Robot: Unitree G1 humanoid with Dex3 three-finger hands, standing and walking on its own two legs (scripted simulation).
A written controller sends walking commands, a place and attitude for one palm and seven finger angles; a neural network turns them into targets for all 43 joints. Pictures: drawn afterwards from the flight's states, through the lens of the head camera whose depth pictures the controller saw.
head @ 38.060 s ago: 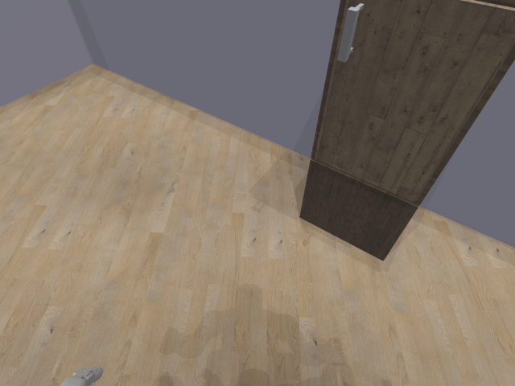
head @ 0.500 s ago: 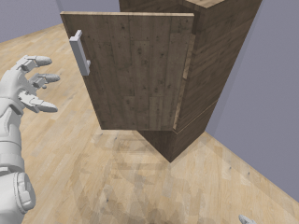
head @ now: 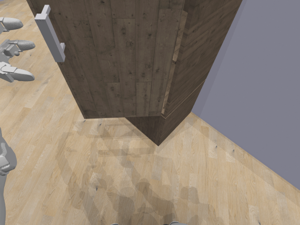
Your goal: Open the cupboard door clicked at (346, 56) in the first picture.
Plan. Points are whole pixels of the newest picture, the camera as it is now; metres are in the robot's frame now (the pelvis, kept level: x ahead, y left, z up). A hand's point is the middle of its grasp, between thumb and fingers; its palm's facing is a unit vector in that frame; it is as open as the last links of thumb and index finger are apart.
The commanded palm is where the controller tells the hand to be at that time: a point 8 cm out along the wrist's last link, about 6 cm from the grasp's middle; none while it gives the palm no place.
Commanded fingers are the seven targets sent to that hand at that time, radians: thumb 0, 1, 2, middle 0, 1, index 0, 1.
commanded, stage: move the hooked fingers beside the handle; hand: left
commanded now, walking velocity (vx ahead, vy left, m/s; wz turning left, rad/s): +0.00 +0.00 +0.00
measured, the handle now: (53, 34) +0.58 +0.23 +0.15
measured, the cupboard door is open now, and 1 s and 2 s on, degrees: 47 47 46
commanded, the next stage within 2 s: slide the fingers in behind the handle in 1.08 s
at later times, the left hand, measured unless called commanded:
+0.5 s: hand (21, 42) +0.53 +0.29 +0.16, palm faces +0.01 -1.00 +0.02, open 13.9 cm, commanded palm +0.51 +0.34 +0.15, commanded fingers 0.00 -0.50 0.30 -0.30 -1.20 -0.30 -1.20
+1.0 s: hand (21, 44) +0.52 +0.29 +0.16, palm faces +0.02 -1.00 +0.01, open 13.9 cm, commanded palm +0.51 +0.33 +0.15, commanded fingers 0.00 -0.50 0.30 -0.30 -1.20 -0.30 -1.20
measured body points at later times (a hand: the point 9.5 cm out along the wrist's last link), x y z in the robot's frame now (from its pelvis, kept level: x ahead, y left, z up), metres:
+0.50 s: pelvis +0.02 +0.01 -0.01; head +0.14 +0.03 +0.43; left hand +0.53 +0.34 +0.16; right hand -0.03 -0.26 -0.10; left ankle +0.00 +0.10 -0.72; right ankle +0.00 -0.13 -0.72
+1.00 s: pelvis +0.02 +0.00 -0.01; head +0.13 +0.02 +0.43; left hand +0.52 +0.34 +0.17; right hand +0.01 -0.28 -0.11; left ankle +0.00 +0.10 -0.72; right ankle +0.00 -0.13 -0.72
